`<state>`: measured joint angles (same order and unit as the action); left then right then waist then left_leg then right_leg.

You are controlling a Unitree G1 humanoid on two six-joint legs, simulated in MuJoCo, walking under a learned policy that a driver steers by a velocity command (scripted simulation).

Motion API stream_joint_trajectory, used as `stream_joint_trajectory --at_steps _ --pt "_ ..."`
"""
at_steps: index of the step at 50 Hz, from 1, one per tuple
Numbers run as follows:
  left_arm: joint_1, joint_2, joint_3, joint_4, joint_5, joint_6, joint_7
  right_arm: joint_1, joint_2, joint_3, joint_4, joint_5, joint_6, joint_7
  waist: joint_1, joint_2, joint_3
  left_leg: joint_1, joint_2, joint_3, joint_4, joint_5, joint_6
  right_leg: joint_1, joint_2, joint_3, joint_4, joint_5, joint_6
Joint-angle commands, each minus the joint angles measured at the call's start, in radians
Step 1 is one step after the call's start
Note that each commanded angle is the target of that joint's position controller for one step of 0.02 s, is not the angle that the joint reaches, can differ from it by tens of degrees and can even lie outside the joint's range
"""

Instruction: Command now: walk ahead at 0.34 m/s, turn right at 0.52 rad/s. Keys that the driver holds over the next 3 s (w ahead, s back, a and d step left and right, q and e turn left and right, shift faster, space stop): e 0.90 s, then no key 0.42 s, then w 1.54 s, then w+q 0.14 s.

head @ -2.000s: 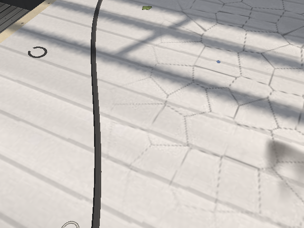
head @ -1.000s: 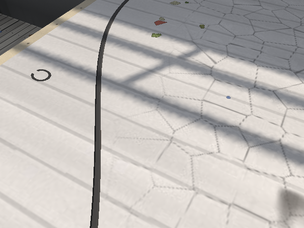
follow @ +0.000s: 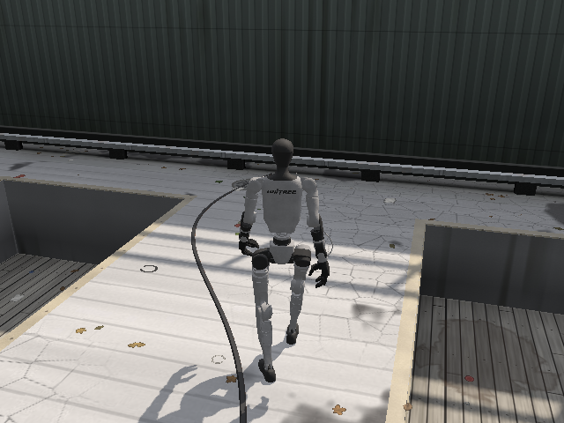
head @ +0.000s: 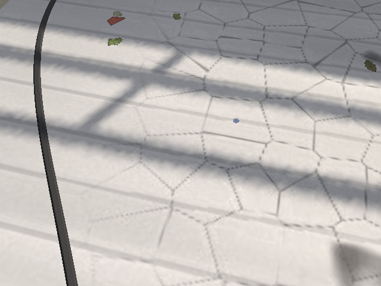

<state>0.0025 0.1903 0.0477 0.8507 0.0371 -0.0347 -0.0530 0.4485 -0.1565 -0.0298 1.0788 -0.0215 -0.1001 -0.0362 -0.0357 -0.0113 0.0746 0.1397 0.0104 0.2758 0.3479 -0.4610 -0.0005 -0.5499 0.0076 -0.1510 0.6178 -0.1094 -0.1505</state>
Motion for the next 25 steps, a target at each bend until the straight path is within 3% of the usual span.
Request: stream_joint_trajectory --at_steps 1,2,3,4,5,6,7,8,10,12,16,20,25 --pt "0.368 0.136 0.053 0.064 0.019 -0.020 0.016 -0.020 -0.205 -0.046 -0.059 0.013 0.005 -0.004 0.204 0.086 -0.172 -0.223 0.201 -0.027 0.579 1.038 0.066 0.475 0.070 0.025 -0.128 0.077 -0.083" --pt "0.380 0.231 0.075 0.060 0.021 -0.026 0.028 0.007 -0.120 -0.032 -0.098 0.010 0.007 0.006 0.151 -0.087 -0.261 -0.479 0.095 -0.032 0.918 0.159 0.033 0.698 -0.199 0.325 -0.079 0.372 -0.140" --pt "0.371 0.312 0.093 0.027 -0.002 -0.011 0.029 0.051 -0.119 -0.034 -0.157 0.041 0.015 0.011 0.119 -0.181 -0.433 -0.722 -0.070 -0.203 1.216 -0.167 0.003 0.889 -0.406 0.797 -0.166 0.583 -0.336" --pt "0.335 0.284 0.089 0.016 -0.025 0.006 0.042 -0.052 -0.155 -0.039 -0.171 0.024 0.012 0.013 0.119 -0.018 -0.361 -0.786 0.010 -0.308 1.194 -0.029 0.009 0.796 -0.367 0.670 -0.223 0.572 -0.292" --pt "0.263 0.230 0.074 0.007 -0.032 0.007 0.051 -0.107 -0.144 -0.034 -0.193 0.024 0.007 0.014 0.098 -0.003 -0.228 -0.798 0.039 -0.296 1.132 0.055 0.008 0.651 -0.336 0.560 -0.244 0.597 -0.259" --pt "0.218 0.181 0.061 0.003 -0.033 0.005 0.054 -0.112 -0.142 -0.036 -0.185 0.011 0.008 0.010 0.058 0.061 -0.145 -0.763 0.068 -0.301 1.049 0.086 0.001 0.526 -0.278 0.481 -0.270 0.628 -0.210" --pt "0.202 0.157 0.055 -0.002 -0.042 0.004 0.059 -0.109 -0.146 -0.039 -0.190 -0.008 0.025 0.009 0.033 0.061 -0.120 -0.716 0.081 -0.308 0.986 0.086 -0.010 0.440 -0.232 0.420 -0.287 0.635 -0.185" --pt "0.199 0.143 0.047 -0.002 -0.042 0.002 0.061 -0.086 -0.137 -0.039 -0.189 -0.020 0.048 0.010 0.014 0.049 -0.122 -0.663 0.085 -0.309 0.936 0.089 -0.020 0.382 -0.205 0.383 -0.296 0.647 -0.163" --pt "0.216 0.169 0.051 -0.002 -0.032 -0.009 0.057 -0.083 -0.119 -0.037 -0.203 -0.017 0.081 0.010 -0.003 0.035 -0.139 -0.635 0.074 -0.300 0.862 0.098 -0.037 0.342 -0.170 0.351 -0.287 0.714 -0.145" --pt "0.232 0.198 0.058 -0.012 -0.027 -0.009 0.056 -0.116 -0.122 -0.037 -0.225 -0.015 0.095 0.011 0.001 0.011 -0.159 -0.656 0.068 -0.294 0.802 0.143 -0.048 0.341 -0.149 0.345 -0.281 0.707 -0.124" --pt "0.278 0.209 0.062 -0.029 -0.031 0.014 0.064 -0.238 -0.158 -0.042 -0.281 -0.013 0.115 0.010 0.042 -0.043 -0.159 -0.735 0.067 -0.309 0.710 0.215 -0.064 0.377 -0.131 0.405 -0.289 0.495 -0.071" --pt "0.320 0.222 0.068 -0.044 -0.026 0.032 0.071 -0.327 -0.175 -0.042 -0.325 -0.006 0.125 0.005 0.074 -0.061 -0.132 -0.794 0.054 -0.340 0.627 0.212 -0.069 0.442 -0.145 0.501 -0.292 0.317 -0.068" --pt "0.338 0.236 0.074 -0.065 -0.015 0.044 0.072 -0.371 -0.181 -0.035 -0.362 0.007 0.118 -0.001 0.087 -0.081 -0.115 -0.748 0.006 -0.355 0.514 0.130 -0.048 0.478 -0.149 0.577 -0.238 0.366 -0.091"
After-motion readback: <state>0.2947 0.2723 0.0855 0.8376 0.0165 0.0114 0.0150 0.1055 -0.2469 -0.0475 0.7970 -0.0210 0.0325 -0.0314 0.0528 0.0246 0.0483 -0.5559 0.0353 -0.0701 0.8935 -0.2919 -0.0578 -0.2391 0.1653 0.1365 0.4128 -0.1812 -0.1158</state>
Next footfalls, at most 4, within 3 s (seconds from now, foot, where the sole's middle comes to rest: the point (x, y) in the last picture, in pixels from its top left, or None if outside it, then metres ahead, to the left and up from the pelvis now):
0.02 right None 0.19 -0.06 -0.76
0.66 left None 0.29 0.10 -0.76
1.14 right None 0.15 -0.06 -0.76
1.60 left None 0.27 0.08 -0.76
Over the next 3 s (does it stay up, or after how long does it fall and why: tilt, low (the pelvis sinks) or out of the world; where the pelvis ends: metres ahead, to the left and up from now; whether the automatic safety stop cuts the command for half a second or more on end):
stays up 0.76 -0.39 0.03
